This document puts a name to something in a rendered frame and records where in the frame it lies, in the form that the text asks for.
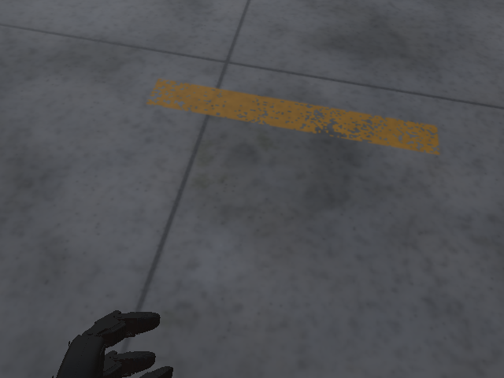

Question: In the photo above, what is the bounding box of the left robot hand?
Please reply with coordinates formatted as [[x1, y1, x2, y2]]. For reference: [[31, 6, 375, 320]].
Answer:
[[52, 310, 173, 378]]

